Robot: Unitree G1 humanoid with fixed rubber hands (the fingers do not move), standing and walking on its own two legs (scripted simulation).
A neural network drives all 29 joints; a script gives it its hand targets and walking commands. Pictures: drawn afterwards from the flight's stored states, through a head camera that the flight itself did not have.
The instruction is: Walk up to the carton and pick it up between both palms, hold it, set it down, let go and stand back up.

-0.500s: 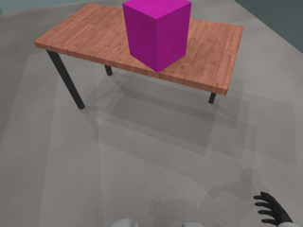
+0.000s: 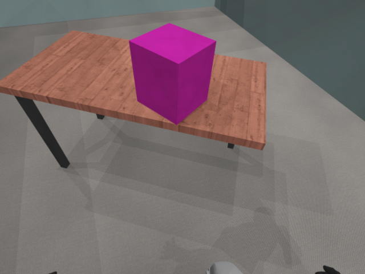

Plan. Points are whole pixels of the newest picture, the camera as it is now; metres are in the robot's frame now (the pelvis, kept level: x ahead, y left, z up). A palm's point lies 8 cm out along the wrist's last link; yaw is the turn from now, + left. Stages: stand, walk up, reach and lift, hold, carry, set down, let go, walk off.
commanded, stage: walk up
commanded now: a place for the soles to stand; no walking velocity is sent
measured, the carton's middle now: (173, 73) +0.77 +0.03 +0.01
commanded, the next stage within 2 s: none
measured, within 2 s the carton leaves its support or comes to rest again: neither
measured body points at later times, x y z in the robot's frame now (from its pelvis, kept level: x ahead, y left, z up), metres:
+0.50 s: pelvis +0.13 +0.03 -0.04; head +0.16 +0.02 +0.41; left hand +0.23 +0.35 -0.13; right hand +0.24 -0.31 -0.13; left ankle +0.21 +0.11 -0.73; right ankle +0.12 -0.16 -0.73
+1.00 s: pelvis +0.27 +0.04 -0.02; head +0.31 +0.01 +0.43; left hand +0.41 +0.35 -0.10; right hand +0.30 -0.30 -0.13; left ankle +0.23 +0.12 -0.68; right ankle +0.29 -0.12 -0.73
